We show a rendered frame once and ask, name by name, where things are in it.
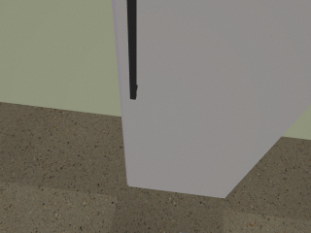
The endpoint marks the fridge door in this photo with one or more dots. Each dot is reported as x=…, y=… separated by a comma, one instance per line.
x=219, y=82

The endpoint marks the handle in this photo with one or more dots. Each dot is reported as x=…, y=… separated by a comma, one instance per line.
x=132, y=46

